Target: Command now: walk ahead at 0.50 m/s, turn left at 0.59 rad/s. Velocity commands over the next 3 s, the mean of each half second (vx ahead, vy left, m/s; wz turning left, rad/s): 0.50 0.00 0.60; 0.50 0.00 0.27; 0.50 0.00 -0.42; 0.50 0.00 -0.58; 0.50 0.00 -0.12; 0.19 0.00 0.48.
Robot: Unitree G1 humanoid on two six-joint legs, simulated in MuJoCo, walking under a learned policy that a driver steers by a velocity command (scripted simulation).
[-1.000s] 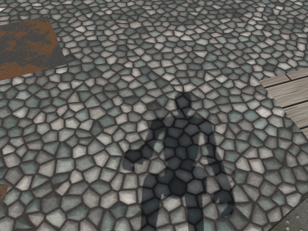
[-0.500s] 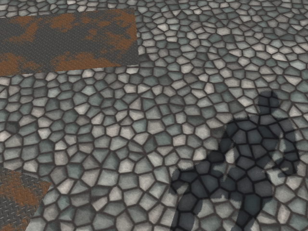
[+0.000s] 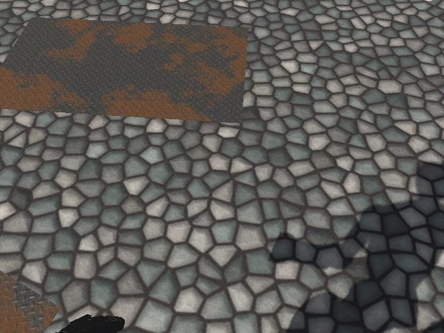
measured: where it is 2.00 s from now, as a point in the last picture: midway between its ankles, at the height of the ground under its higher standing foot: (135, 184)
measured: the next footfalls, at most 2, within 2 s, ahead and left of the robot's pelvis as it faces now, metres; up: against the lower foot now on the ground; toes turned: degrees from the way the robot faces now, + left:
right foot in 0.08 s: +0.20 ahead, -0.14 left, +0.00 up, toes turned +6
left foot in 0.60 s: +0.37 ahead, +0.15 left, +0.00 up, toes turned +27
